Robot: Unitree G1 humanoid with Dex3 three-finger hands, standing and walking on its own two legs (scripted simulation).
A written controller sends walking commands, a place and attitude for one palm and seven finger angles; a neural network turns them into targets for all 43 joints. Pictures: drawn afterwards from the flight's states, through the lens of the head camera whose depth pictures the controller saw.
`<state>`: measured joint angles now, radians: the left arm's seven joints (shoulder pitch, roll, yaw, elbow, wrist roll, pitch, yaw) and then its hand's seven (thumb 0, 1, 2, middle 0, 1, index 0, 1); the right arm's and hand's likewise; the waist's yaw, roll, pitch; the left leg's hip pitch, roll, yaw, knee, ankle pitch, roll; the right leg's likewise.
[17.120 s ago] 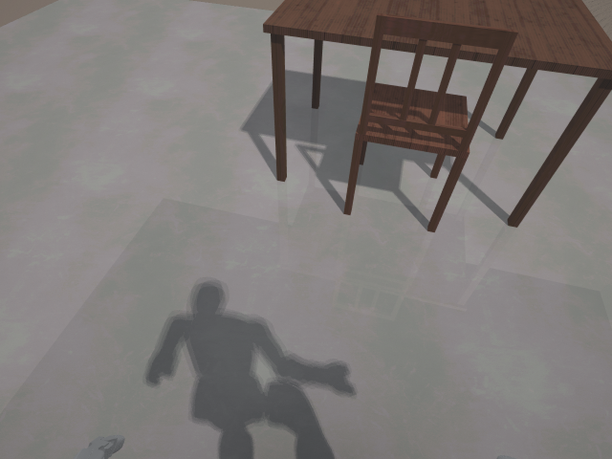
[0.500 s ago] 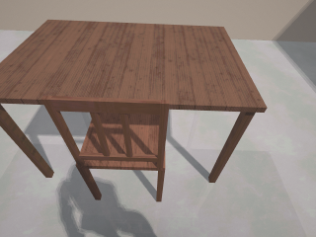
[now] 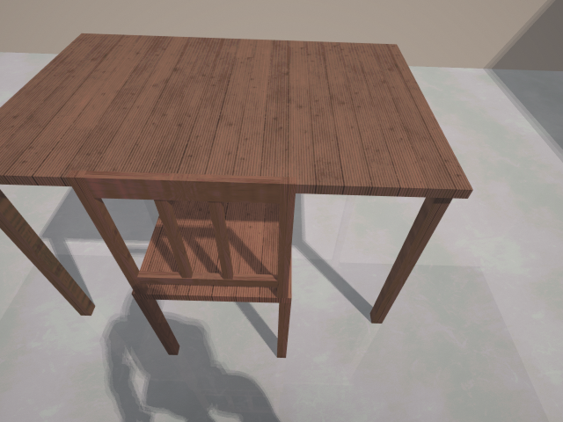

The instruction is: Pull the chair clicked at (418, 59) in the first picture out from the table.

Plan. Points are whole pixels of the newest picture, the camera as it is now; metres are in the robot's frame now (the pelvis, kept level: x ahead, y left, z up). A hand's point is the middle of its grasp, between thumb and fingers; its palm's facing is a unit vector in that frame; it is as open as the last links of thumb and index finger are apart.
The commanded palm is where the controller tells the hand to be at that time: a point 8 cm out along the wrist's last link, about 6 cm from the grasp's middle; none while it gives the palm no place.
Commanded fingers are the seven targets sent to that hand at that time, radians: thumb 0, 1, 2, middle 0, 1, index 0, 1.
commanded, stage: look again from close up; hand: left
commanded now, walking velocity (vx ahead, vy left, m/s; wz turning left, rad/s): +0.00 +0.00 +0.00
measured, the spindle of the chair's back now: (176, 241) +0.48 +0.26 -0.11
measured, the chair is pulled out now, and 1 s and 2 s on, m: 0.00 0.00 0.00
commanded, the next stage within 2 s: shuffle to correct the standing spot in 0.56 s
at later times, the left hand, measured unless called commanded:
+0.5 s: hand out of the picture -0.04 +0.14 -0.18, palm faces +0.05 -0.99 -0.15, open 7.4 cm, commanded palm none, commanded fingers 0.00 0.90 0.90 -0.20 -0.30 -0.20 -0.30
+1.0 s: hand out of the picture -0.03 +0.11 -0.18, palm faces +0.07 -0.98 -0.17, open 7.4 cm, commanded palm none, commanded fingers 0.00 0.90 0.90 -0.20 -0.30 -0.20 -0.30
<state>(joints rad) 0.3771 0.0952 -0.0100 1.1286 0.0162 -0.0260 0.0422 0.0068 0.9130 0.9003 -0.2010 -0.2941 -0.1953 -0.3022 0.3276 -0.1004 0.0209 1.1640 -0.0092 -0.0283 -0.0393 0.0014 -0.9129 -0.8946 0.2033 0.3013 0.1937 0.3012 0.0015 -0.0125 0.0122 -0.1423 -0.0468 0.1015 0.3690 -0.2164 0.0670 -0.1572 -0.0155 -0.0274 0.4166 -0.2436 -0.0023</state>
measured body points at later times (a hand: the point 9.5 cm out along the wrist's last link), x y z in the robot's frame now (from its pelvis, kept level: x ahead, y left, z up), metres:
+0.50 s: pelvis +0.00 -0.01 +0.00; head +0.00 -0.01 +0.45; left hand -0.04 +0.19 -0.16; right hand -0.03 -0.21 -0.16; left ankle -0.01 +0.07 -0.74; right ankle -0.01 -0.12 -0.74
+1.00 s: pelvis +0.03 -0.04 -0.01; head +0.04 -0.05 +0.44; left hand -0.03 +0.17 -0.16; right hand -0.03 -0.24 -0.17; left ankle -0.01 +0.07 -0.74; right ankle -0.01 -0.12 -0.74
